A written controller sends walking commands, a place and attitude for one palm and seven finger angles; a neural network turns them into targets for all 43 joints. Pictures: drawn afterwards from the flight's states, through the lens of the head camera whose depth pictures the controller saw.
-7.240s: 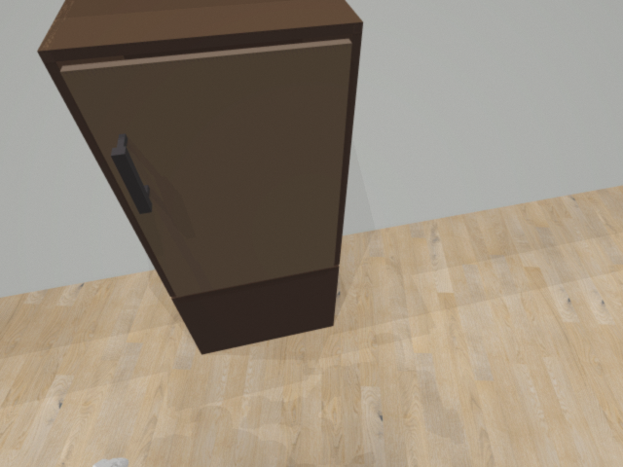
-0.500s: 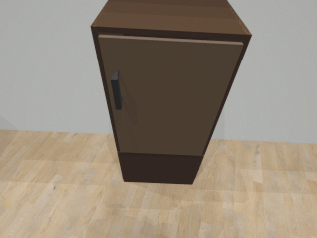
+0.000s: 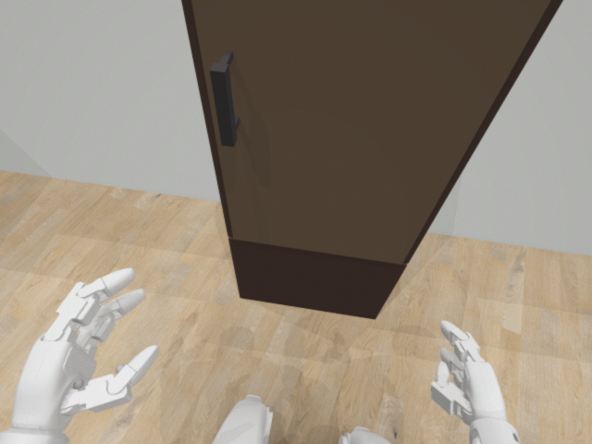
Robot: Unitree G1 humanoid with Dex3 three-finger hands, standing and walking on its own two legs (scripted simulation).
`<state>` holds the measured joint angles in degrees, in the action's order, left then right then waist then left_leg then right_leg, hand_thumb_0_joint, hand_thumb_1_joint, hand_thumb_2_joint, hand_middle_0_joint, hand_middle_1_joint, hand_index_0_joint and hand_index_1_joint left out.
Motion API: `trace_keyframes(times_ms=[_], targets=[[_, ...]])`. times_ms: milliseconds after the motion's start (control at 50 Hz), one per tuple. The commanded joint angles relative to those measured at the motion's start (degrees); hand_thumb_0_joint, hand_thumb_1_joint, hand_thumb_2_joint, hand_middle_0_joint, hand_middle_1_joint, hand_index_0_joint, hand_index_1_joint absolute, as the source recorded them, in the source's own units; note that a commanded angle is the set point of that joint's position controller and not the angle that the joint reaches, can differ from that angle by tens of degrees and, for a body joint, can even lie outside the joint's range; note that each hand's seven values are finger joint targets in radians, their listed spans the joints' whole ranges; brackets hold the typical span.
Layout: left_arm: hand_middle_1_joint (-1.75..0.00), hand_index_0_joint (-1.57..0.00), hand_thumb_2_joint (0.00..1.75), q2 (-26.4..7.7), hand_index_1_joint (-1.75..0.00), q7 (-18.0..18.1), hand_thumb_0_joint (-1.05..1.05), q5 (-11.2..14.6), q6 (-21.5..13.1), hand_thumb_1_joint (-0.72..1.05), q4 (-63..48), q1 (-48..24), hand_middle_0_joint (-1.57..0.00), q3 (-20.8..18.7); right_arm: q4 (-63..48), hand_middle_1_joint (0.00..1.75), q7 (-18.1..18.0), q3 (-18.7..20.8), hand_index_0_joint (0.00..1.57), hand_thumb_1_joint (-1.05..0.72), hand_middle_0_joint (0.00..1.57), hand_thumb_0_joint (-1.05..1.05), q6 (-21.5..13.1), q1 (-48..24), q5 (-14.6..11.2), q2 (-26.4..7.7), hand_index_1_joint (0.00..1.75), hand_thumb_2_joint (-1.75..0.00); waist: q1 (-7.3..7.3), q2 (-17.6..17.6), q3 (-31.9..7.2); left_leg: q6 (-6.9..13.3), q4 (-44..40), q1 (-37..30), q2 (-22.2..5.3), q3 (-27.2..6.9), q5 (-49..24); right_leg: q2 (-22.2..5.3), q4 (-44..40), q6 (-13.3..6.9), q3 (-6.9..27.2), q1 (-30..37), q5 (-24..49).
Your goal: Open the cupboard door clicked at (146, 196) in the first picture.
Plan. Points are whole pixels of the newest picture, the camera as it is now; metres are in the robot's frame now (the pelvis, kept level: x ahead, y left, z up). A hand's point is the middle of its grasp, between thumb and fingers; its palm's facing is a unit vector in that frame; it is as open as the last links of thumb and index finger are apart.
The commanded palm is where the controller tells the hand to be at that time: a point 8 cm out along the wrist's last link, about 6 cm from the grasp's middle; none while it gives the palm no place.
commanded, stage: raise the hand with hooked fingers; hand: left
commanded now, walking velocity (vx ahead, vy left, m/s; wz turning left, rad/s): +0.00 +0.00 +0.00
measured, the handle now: (228, 100) +0.55 +0.18 +0.14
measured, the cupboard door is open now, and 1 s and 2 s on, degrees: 0 0 0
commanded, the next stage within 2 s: move the hooked fingers beside the handle in 1.50 s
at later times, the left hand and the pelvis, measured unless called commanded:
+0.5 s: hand (106, 292) +0.24 +0.25 +0.11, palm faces -0.01 -1.00 -0.06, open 12.6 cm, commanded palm +0.22 +0.30 +0.12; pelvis +0.01 +0.01 +0.03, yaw -2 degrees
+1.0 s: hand (71, 214) +0.30 +0.29 +0.16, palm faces +0.01 -1.00 -0.04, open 14.0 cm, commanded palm +0.28 +0.33 +0.16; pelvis +0.01 +0.02 +0.06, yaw -1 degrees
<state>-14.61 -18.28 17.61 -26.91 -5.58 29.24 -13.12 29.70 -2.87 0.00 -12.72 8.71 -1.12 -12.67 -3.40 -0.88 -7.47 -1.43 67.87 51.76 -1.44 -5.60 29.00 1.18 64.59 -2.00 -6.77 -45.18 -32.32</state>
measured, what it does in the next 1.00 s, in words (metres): rises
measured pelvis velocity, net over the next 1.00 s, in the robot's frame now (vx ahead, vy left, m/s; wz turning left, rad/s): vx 0.01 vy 0.02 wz -0.02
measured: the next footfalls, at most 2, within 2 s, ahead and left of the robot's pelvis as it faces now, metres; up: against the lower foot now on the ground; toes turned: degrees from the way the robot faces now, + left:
none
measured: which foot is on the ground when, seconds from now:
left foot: down 0.00-1.00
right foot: down 0.00-1.00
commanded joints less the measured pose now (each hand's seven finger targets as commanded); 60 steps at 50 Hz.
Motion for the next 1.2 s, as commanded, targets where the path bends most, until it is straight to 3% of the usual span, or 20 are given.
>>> trace_keyframes(times_ms=[0, 40, 80, 140, 220, 320, 340, 380, 500, 580, 620, 820, 920, 960, 980, 1020, 1040, 1100, 1140, 1180], targets=[[-0.76, -0.25, 0.59, -10.2, -0.76, -5.6, 0.00, 3.1, 3.9, 0.18, -7.9, -4.4, -0.25, -6.6, -7.0, 0.30, -1.6, 3.8, 0.20, -0.90, 0.20, 0.00, -2.7, 1.5, -1.3, -8.1, 0.30, -0.90, 3.78, -2.2, -13.8, 3.3, -10.0, -12.4, 1.4, 3.7, -16.5, -0.2, -15.4, 1.6, 8.2, 8.7, 17.9], [-0.80, -0.25, 0.57, -12.9, -0.80, -5.8, 0.00, 4.8, 7.6, 0.13, -4.7, -2.9, -0.25, -12.1, -6.7, 0.30, -1.8, 3.8, 0.20, -0.90, 0.20, 0.00, -2.0, 0.5, -1.4, -7.6, 0.30, -0.90, 1.82, -0.2, -15.1, 3.0, -10.5, -12.2, 1.6, 3.5, -19.6, -0.7, -15.8, 2.2, 8.7, 13.5, 23.4], [-0.82, -0.26, 0.55, -11.8, -0.82, -5.1, 0.00, 5.7, 8.2, 0.08, -7.0, -2.7, -0.26, -12.6, -7.2, 0.30, -1.8, 3.6, 0.20, -0.90, 0.20, 0.00, -1.8, 0.5, -1.3, -6.8, 0.30, -0.90, 1.39, 0.2, -16.1, 2.8, -12.2, -13.8, 1.6, 3.6, -21.7, -1.3, -15.8, 2.8, 7.8, 15.5, 28.3], [-0.87, -0.26, 0.52, -11.9, -0.87, -3.8, 0.00, 6.2, 6.8, 0.01, -5.6, -3.2, -0.26, -13.7, -6.8, 0.30, -1.6, 3.6, 0.20, -0.90, 0.20, 0.00, -2.0, 0.6, -1.0, -6.6, 0.30, -0.90, 1.00, 2.1, -13.5, 2.6, -13.6, -14.2, 1.6, 3.2, -23.0, -0.9, -15.6, 2.7, 6.8, 15.4, 31.1], [-0.93, -0.27, 0.48, -10.3, -0.93, -3.9, 0.00, 5.6, 4.3, -0.08, -3.4, -5.9, -0.27, -10.8, -6.5, 0.30, -1.3, 3.6, 0.20, -0.90, 0.20, 0.00, -2.7, 2.2, -1.2, -7.7, 0.30, -0.90, 2.88, 1.5, -10.1, 2.7, -15.5, -15.1, 1.7, 3.5, -19.2, -0.6, -16.9, 2.6, 5.7, 11.0, 23.5], [-1.00, -0.28, 0.43, -12.5, -1.00, -4.8, 0.00, 5.6, 3.7, -0.20, -4.1, -10.5, -0.28, -10.6, -6.9, 0.30, -1.6, 3.4, 0.20, -0.90, 0.20, 0.00, -3.6, 3.4, -1.6, -9.1, 0.30, -0.90, 2.99, -1.8, -9.7, 3.1, -18.3, -18.6, 1.6, 3.8, -17.5, 0.0, -18.6, 1.5, 4.8, 10.2, 17.8], [-1.02, -0.28, 0.42, -14.5, -1.02, -4.7, 0.00, 5.8, 3.9, -0.22, -4.0, -12.7, -0.28, -11.9, -6.7, 0.30, -1.8, 3.4, 0.20, -0.90, 0.20, 0.00, -3.6, 3.6, -1.5, -9.5, 0.30, -0.90, 2.95, -1.0, -9.2, 3.2, -18.3, -18.5, 1.6, 3.7, -18.0, 0.2, -18.8, 1.2, 5.1, 11.1, 18.3], [-1.05, -0.28, 0.40, -15.5, -1.05, -4.4, 0.00, 5.8, 4.0, -0.27, -4.3, -14.3, -0.28, -12.7, -6.8, 0.30, -2.0, 3.1, 0.20, -0.90, 0.20, 0.00, -3.5, 3.9, -1.7, -9.5, 0.30, -0.90, 2.66, -2.9, -10.1, 3.1, -19.6, -19.9, 1.5, 3.8, -17.2, 0.1, -19.4, 1.1, 4.8, 11.7, 16.9], [-1.14, -0.29, 0.34, -16.5, -1.14, -3.7, 0.00, 5.2, 6.6, -0.41, -1.6, -19.8, -0.29, -12.2, -7.0, 0.30, -2.3, 2.1, 0.20, -0.90, 0.20, 0.00, -3.2, 4.0, -2.0, -10.0, 0.30, -0.90, 2.87, -6.3, -7.4, 2.7, -23.2, -23.2, 1.2, 3.2, -15.1, 0.6, -21.2, 0.7, 3.4, 11.6, 14.9], [-1.20, -0.30, 0.30, -17.6, -1.20, -4.8, 0.00, 5.3, 9.5, -0.50, 1.6, -24.2, -0.30, -12.5, -7.3, 0.30, -2.5, 1.7, 0.20, -0.90, 0.20, 0.00, -2.8, 4.0, -2.3, -10.3, 0.30, -0.90, 3.18, -4.3, -6.8, 2.7, -24.7, -24.6, 1.1, 3.0, -15.3, 0.9, -22.8, 0.8, 3.3, 13.2, 16.0], [-1.20, -0.30, 0.30, -18.4, -1.20, -5.1, 0.00, 5.0, 10.3, -0.50, 2.0, -27.2, -0.30, -12.7, -7.3, 0.30, -2.6, 1.4, 0.20, -0.90, 0.20, 0.00, -2.8, 3.7, -2.3, -10.4, 0.30, -0.90, 2.95, -5.9, -6.6, 2.6, -25.6, -25.7, 1.1, 2.7, -15.0, 0.9, -23.3, 0.6, 3.0, 13.4, 15.6], [-1.20, -0.30, 0.30, -22.5, -1.20, -7.8, 0.00, 4.9, 13.4, -0.50, 9.9, -39.4, -0.30, -15.0, -6.4, 0.30, -3.5, 0.8, 0.20, -0.90, 0.20, 0.00, -1.9, 3.9, -2.4, -10.8, 0.30, -0.90, 3.36, -3.2, -6.7, 2.8, -28.0, -28.6, 1.3, 2.8, -15.8, 1.0, -26.1, 0.7, 3.3, 15.9, 16.9], [-1.20, -0.30, 0.30, -24.7, -1.20, -8.9, 0.00, 4.6, 14.2, -0.50, 11.9, -45.2, -0.30, -15.7, -5.8, 0.30, -3.8, 0.6, 0.20, -0.90, 0.20, 0.00, -1.8, 3.7, -2.6, -10.9, 0.30, -0.90, 3.30, -5.8, -7.3, 2.8, -28.8, -30.5, 1.4, 2.9, -16.5, 0.7, -27.3, 0.5, 3.8, 17.0, 17.4], [-1.20, -0.30, 0.30, -26.1, -1.20, -9.3, 0.00, 4.7, 14.8, -0.50, 14.1, -46.8, -0.30, -16.5, -5.7, 0.30, -4.0, 0.6, 0.20, -0.90, 0.20, 0.00, -1.5, 4.0, -2.5, -11.2, 0.30, -0.90, 3.21, -3.9, -7.5, 3.0, -29.0, -30.2, 1.4, 3.1, -17.2, 0.8, -27.7, 0.5, 4.1, 18.3, 18.3], [-1.20, -0.30, 0.30, -26.4, -1.20, -9.4, 0.00, 4.6, 15.0, -0.50, 14.4, -47.9, -0.30, -16.7, -5.7, 0.30, -4.0, 0.6, 0.20, -0.90, 0.20, 0.00, -1.5, 4.1, -2.6, -11.2, 0.30, -0.90, 3.16, -5.7, -7.8, 2.9, -29.2, -30.7, 1.5, 3.1, -17.1, 0.7, -27.8, 0.5, 4.0, 18.1, 18.1], [-1.20, -0.30, 0.30, -25.1, -1.20, -9.8, 0.00, 4.7, 15.4, -0.50, 16.3, -45.0, -0.30, -16.2, -6.0, 0.30, -3.7, 0.7, 0.20, -0.90, 0.20, 0.00, -1.5, 4.2, -2.5, -11.1, 0.30, -0.90, 2.68, -4.8, -7.6, 2.9, -29.5, -30.8, 1.5, 3.0, -18.0, 0.7, -27.8, 0.5, 3.6, 18.5, 19.1], [-1.20, -0.30, 0.30, -24.7, -1.20, -10.1, 0.00, 5.0, 15.4, -0.50, 16.9, -43.7, -0.30, -16.0, -6.1, 0.30, -3.6, 0.9, 0.20, -0.90, 0.20, 0.00, -1.4, 4.5, -2.5, -11.3, 0.30, -0.90, 2.49, -2.3, -7.9, 3.0, -29.2, -30.6, 1.6, 3.2, -19.6, 0.8, -27.9, 0.3, 3.8, 19.9, 20.8], [-1.20, -0.30, 0.30, -24.7, -1.20, -10.1, 0.00, 4.9, 15.5, -0.50, 15.6, -43.6, -0.30, -15.9, -6.5, 0.30, -3.1, 1.1, 0.20, -0.90, 0.20, 0.00, -1.1, 4.5, -2.6, -11.2, 0.30, -0.90, 2.43, -4.7, -8.2, 2.9, -29.4, -31.2, 1.7, 3.7, -20.1, 0.7, -27.6, 0.6, 3.8, 19.2, 21.8], [-1.20, -0.30, 0.30, -26.0, -1.20, -9.4, 0.00, 5.0, 15.1, -0.50, 15.1, -44.2, -0.30, -17.1, -6.3, 0.30, -3.1, 1.2, 0.20, -0.90, 0.20, 0.00, -1.0, 4.7, -2.4, -11.5, 0.30, -0.90, 2.37, -2.5, -7.9, 3.1, -29.2, -30.5, 1.6, 3.7, -20.4, 0.8, -27.8, 0.4, 4.0, 20.0, 22.1], [-1.20, -0.30, 0.30, -25.5, -1.20, -9.0, 0.00, 5.0, 14.5, -0.50, 14.3, -44.7, -0.30, -17.2, -6.4, 0.30, -3.0, 1.3, 0.20, -0.90, 0.20, 0.00, -0.9, 4.8, -2.4, -11.2, 0.30, -0.90, 2.54, -4.2, -8.9, 3.1, -29.0, -31.3, 1.7, 4.1, -21.3, 0.8, -27.6, 0.6, 4.1, 19.8, 23.3]])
